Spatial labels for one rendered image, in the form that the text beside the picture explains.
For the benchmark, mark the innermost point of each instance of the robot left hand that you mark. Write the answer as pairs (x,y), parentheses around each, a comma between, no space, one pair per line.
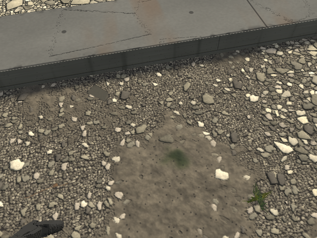
(39,229)

